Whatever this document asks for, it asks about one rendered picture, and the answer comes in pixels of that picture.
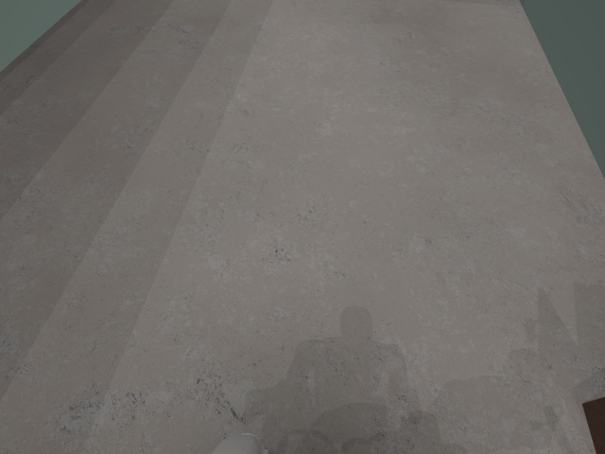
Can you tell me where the cupboard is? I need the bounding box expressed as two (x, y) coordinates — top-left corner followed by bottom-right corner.
(582, 397), (605, 454)

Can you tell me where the left robot thigh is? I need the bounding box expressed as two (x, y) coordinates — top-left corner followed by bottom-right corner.
(211, 435), (268, 454)

